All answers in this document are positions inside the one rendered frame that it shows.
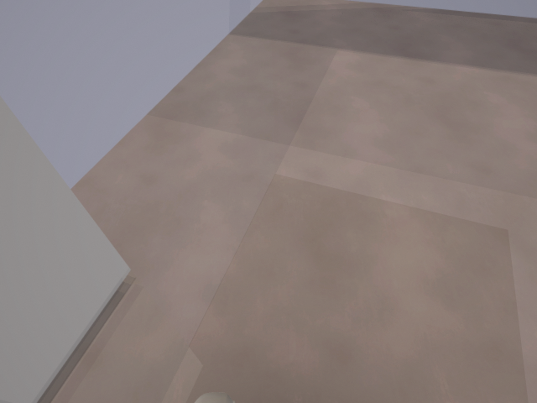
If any fridge door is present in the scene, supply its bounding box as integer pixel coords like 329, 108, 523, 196
0, 96, 128, 403

